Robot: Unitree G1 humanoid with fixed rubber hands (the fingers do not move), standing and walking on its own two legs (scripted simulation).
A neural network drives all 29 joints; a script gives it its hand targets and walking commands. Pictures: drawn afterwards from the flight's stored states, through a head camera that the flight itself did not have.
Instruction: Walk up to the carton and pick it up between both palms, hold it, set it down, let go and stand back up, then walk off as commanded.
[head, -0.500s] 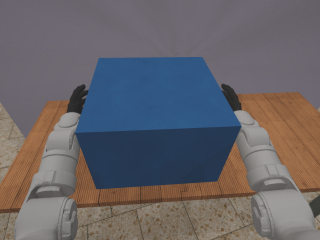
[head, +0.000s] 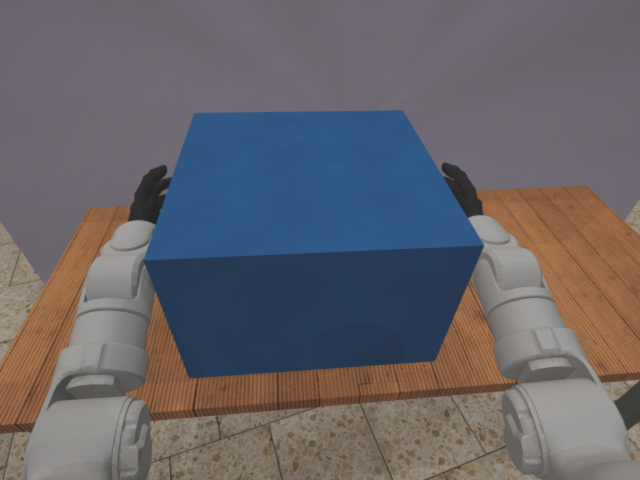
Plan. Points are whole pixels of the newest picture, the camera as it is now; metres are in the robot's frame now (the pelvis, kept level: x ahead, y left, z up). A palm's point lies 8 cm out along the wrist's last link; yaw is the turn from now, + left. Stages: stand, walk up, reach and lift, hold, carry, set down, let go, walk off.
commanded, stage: reach and lift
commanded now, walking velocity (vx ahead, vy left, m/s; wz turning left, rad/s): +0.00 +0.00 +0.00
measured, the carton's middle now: (307, 229) +0.40 +0.03 +0.14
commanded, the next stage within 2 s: hold in 0.08 s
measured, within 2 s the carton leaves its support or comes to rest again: neither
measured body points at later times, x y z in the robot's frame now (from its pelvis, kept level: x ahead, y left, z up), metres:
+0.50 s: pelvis -0.01 +0.00 +0.00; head -0.05 +0.00 +0.45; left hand +0.38 +0.21 +0.18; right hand +0.39 -0.19 +0.17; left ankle +0.02 +0.14 -0.75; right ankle +0.04 -0.12 -0.75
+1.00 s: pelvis -0.01 +0.00 +0.00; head -0.05 +0.00 +0.45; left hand +0.38 +0.21 +0.18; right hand +0.39 -0.19 +0.18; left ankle +0.02 +0.14 -0.75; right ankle +0.04 -0.12 -0.75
